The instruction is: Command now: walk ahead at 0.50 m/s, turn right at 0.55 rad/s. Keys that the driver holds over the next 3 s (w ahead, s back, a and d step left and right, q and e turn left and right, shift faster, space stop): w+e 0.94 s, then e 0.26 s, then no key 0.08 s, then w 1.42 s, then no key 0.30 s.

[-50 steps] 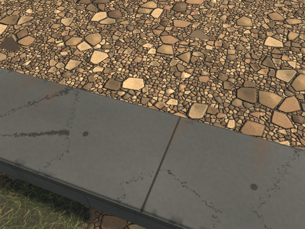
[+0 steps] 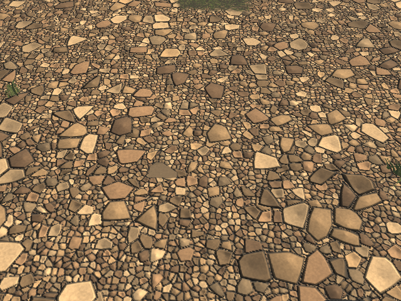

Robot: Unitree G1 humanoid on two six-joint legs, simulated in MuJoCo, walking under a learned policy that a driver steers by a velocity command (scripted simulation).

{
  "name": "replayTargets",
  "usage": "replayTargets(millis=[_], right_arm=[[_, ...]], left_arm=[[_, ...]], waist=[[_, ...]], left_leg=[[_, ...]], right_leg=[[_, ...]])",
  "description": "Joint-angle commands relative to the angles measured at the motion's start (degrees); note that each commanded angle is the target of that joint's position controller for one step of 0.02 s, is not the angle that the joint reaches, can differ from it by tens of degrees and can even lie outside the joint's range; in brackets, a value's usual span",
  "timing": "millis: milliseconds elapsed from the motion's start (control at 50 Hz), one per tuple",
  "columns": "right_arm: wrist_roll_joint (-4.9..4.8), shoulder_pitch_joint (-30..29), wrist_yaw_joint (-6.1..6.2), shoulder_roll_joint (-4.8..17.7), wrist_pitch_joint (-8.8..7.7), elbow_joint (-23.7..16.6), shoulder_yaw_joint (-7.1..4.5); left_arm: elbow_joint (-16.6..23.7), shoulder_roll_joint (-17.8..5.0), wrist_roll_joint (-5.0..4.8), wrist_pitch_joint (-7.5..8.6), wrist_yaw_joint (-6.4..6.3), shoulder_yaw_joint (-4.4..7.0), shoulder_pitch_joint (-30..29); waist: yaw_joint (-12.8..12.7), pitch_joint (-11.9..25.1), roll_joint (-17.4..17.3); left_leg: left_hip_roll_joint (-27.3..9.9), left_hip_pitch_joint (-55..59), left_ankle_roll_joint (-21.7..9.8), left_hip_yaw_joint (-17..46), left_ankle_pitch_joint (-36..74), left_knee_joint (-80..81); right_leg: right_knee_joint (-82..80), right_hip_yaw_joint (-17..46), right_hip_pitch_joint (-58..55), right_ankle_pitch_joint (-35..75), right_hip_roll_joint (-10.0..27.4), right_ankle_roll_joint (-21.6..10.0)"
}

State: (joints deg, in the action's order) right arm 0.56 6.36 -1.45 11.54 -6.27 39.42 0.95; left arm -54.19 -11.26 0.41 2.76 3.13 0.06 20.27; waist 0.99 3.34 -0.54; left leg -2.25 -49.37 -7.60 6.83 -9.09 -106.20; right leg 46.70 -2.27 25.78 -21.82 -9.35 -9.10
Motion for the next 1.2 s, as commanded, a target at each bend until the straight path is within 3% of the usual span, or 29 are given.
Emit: replayTargets(millis=[20,40,80,100,160,260,300,320,340,360,380,400,420,460,500,540,620,760,820,860,880,900,920,940,960,1000,1040,1120,1200], right_arm=[[0.69,4.23,1.09,3.55,0.18,-3.45,0.17],[1.81,-1.12,1.65,3.71,0.11,-5.73,0.33],[1.89,-7.58,2.44,2.4,-0.07,-8.2,0.37],[1.26,-10.52,2.78,1.57,0.14,-8.31,0.31],[-1.9,-18.18,0.82,2.79,-0.01,-10.86,-0.32],[-1.84,-15.16,-0.88,7.83,-1.44,-9.1,-3.19],[-1.52,-4.29,-0.08,9.96,-1.8,-6.25,-4.71],[-0.24,6.89,0.76,12.08,-1.64,-4.27,-5.27],[1.04,12.84,1.7,14.5,-1.31,-3.5,-6.11],[0.13,12.27,1.77,12.3,-0.95,-3.41,-5.85],[-0.01,7.97,2.62,7.57,-0.47,-5.02,-5.21],[-0.32,4.98,2.95,6.44,-0.09,-4.96,-4.74],[-0.21,3.99,2.69,7.19,-0.02,-4.01,-4.61],[0.61,3.78,2.01,7.05,-0.57,-2.26,-4.64],[-0.32,4.45,1.4,6.64,-1.04,-0.36,-4.94],[-0.18,4.97,1.09,8.3,-1.27,1.17,-5.49],[0.52,6.3,1.1,11.09,-1.07,2.88,-6.08],[-1.01,14.31,1.69,13.69,1.43,6.73,-6.49],[-1.47,13.44,2.32,15.76,2.65,6.81,-7.03],[-1.97,11.91,3.16,17.04,3.42,6.29,-7.37],[-1.24,11.67,3.56,15.56,3.04,4.72,-6.77],[1.31,17.12,2.27,6.59,1.28,1.07,-3.79],[-0.58,11.11,1.13,11.23,-1.26,0.01,-4.33],[-2.72,5.32,0.73,12.43,-2.21,-1.84,-4.84],[-1.99,4.53,1.11,11.86,-2.47,-2.25,-4.46],[0.17,6.19,1.79,12.81,-1.17,-1.4,-5.26],[0.41,7.32,2.09,11.39,0.53,-1.34,-5.13],[0.94,2.53,2.45,7.88,1.43,-2.12,-3.68],[-0.25,-3.33,1.42,9.21,1.79,-3.49,-4.1]], left_arm=[[7.18,-1.36,-1.15,2.3,0.56,-0.11,-10.56],[6.75,-2.72,-1.47,2.65,0.05,0.2,-7.17],[6.13,-5.32,-1.94,2.49,-2.19,1.22,0.16],[5.54,-5.9,-1.73,2.1,-3.21,1.64,3.35],[6.2,-6.87,-2.34,1.27,-4.99,2.3,8.77],[8.03,-9.32,-2.09,-0.71,-5.83,3.84,6.38],[10.39,-9.46,-1.24,-1.07,-5.15,4.16,1.12],[13.45,-9.21,-0.23,-0.58,-4.21,3.91,-3.32],[14.14,-3.12,0.57,0.04,-3.58,2.61,4.91],[14.04,-5.35,-1.43,0.46,-3.47,1.77,10.92],[13.76,-10.77,-2.31,0.4,-3.59,3.36,5.99],[15.43,-13.09,-1.97,0.29,-3.46,4.09,-0.17],[17.06,-11.89,-1.42,0.5,-3.45,4.12,-3.96],[17.84,-9.19,-2.13,0.27,-3.2,4.02,-3.11],[18.18,-6.87,-2.56,-0.34,-3.35,3.66,-2.6],[19.51,-6.95,-2.15,-0.71,-3.49,3.66,-5.29],[20.64,-7.44,-1.85,-0.21,-2.82,3.65,-10.81],[25.66,-6.09,-2.43,0.33,-0.03,3.02,-24.94],[26.54,-8.09,-1.9,-0.06,0.48,4.15,-22.56],[23.59,-12.54,-1.74,-0.43,0.0,6.79,-8.57],[21.27,-16.64,-1.67,-0.88,-1.14,8.63,2.08],[21.41,-23.16,-1.95,-0.36,-1.64,9.27,1.02],[22.17,-18.4,-1.55,-0.09,-1.89,8.1,5.63],[21.2,-15.74,-0.99,0.3,-1.93,7.33,3.36],[21.98,-14.22,-1.3,0.48,-2.01,6.78,-1.78],[23.66,-12.16,-0.61,0.52,-2.24,5.99,-9.16],[22.96,-12.46,-0.48,0.58,-2.61,6.06,-10.5],[20.84,-14.78,-1.22,-0.9,-4.29,6.96,-9.56],[19.16,-14.55,-1.94,-2.58,-5.03,7.08,-5.82]], waist=[[6.26,-5.02,-2.2],[3.82,-4.15,-0.26],[-0.65,-0.21,3.07],[-2.77,1.69,3.71],[-5.98,-1.5,6.97],[-3.35,0.53,8.76],[2.13,5.39,8.81],[6.86,13.98,7.49],[3.2,21.56,-7.88],[1.94,25.75,-18.42],[2.94,16.25,-10.09],[2.67,7.6,-2.94],[1.41,1.74,0.45],[-1.34,-2.11,-0.8],[-2.16,-3.5,-2.58],[-2.06,-5.02,-2.67],[-0.57,-4.75,-1.38],[5.31,-6.94,-1.48],[2.11,-4.1,-5.01],[-6.07,3.42,-5.7],[-10.71,8.96,-1.85],[-3.39,14.6,13.7],[-8.76,22.26,8.81],[-8.98,13.55,6.77],[-5.72,7.26,2.08],[-0.26,1.45,0.69],[1.74,0.39,1.11],[0.44,1.67,4.13],[-2.37,4.0,6.56]], left_leg=[[-2.25,2.09,1.28,-6.2,4.25,21.64],[-1.02,5.91,2.64,-9.66,6.4,30.04],[0.69,9.39,5.27,-11.59,12.39,44.3],[1.47,8.3,5.92,-11.0,14.89,49.13],[3.91,3.14,7.83,-9.0,12.23,70.06],[6.54,19.31,5.79,-5.59,11.76,82.89],[4.4,35.27,3.16,-4.44,11.45,85.82],[-3.07,53.38,-0.76,0.98,10.51,79.99],[-17.78,77.83,-8.97,20.42,13.55,77.33],[-24.64,80.02,-13.83,38.41,-2.48,83.36],[-21.68,69.95,-10.62,33.47,-13.47,87.46],[-18.67,58.73,-7.36,23.92,-12.03,89.66],[-16.12,50.25,-6.18,18.53,-6.68,91.91],[-11.86,42.0,-4.93,9.82,-1.62,95.26],[-10.6,39.41,-4.72,4.69,0.75,97.02],[-10.45,37.37,-4.88,0.44,6.01,98.12],[-8.92,38.62,-3.36,-7.39,14.46,97.74],[-12.85,54.83,-0.93,-11.96,21.09,93.92],[-13.24,56.73,0.67,-15.49,44.75,85.59],[-11.7,51.83,2.82,-18.18,53.74,67.62],[-9.5,37.25,5.06,-18.17,37.49,51.12],[1.92,8.81,8.38,-14.14,-22.01,30.31],[3.15,1.54,8.1,-1.8,-24.35,23.39],[0.34,-2.94,7.54,-1.55,-18.36,24.34],[-1.73,-0.21,7.87,-1.94,-13.67,29.61],[-4.03,8.8,9.68,-2.48,-12.09,35.66],[-3.7,12.87,11.18,-3.56,-11.97,40.91],[0.96,20.48,12.3,-5.98,1.3,58.47],[4.16,24.76,11.76,-4.1,8.6,70.26]], right_leg=[[-27.09,12.86,8.74,21.2,6.75,0.25],[-28.63,12.51,9.93,27.51,5.66,0.4],[-31.19,13.08,1.48,31.92,6.07,1.56],[-32.43,14.04,-5.75,32.17,6.91,2.57],[-32.72,20.45,-22.9,34.77,11.32,2.53],[-24.52,23.85,-30.3,46.08,14.03,3.28],[-12.3,23.17,-26.69,53.29,12.09,3.66],[-0.42,23.23,-17.52,45.44,10.86,3.21],[17.22,17.63,3.89,5.92,2.68,6.67],[29.94,15.26,13.77,-11.2,4.26,7.16],[35.01,14.82,16.96,-5.0,8.16,7.4],[34.64,11.94,16.45,0.23,9.85,7.82],[33.85,10.61,16.06,2.4,11.31,8.05],[31.68,9.98,13.7,4.83,14.1,7.71],[29.56,9.15,15.03,4.88,15.98,7.9],[26.24,9.0,17.38,7.62,16.84,8.98],[12.47,7.81,16.77,19.93,17.0,9.34],[-7.26,1.74,19.22,21.21,14.44,6.81],[-10.05,-3.07,9.8,12.26,9.52,4.02],[-15.42,-4.05,-9.95,13.55,5.26,0.26],[-16.26,5.62,-29.14,16.48,10.37,-3.1],[-17.94,37.63,-51.3,15.2,26.52,-14.29],[-25.82,49.78,-54.53,8.56,29.24,-16.69],[-26.93,40.38,-48.72,12.45,26.86,-13.47],[-27.0,32.87,-38.28,22.61,24.46,-11.16],[-27.94,23.54,-21.44,38.97,20.77,-8.91],[-28.73,20.19,-13.69,46.23,19.38,-8.56],[-25.71,12.43,-5.32,48.19,12.84,-4.54],[-21.4,17.44,-8.57,35.8,13.02,-1.53]])
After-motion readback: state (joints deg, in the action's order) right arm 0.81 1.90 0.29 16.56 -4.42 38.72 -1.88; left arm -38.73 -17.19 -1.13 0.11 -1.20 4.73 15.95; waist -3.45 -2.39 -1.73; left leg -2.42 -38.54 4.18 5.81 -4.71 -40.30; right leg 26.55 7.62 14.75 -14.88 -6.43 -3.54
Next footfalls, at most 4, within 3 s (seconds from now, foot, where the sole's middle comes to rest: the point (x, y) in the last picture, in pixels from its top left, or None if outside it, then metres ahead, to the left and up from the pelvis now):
0.32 left None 0.41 0.08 -0.73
0.88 right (289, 284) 0.58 -0.26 -0.73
1.28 left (271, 209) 0.88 -0.25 -0.73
1.68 right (326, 251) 0.70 -0.41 -0.73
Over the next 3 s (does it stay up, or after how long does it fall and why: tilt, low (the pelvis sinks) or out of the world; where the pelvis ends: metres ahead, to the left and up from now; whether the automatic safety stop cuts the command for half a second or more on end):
stays up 1.16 -0.79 0.05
